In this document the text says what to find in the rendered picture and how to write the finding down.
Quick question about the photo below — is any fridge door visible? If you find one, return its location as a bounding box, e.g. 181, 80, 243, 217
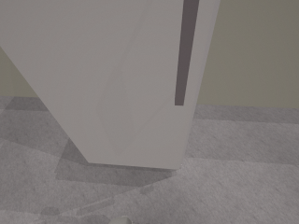
0, 0, 215, 170

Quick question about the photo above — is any handle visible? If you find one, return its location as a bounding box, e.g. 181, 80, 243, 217
175, 0, 200, 106

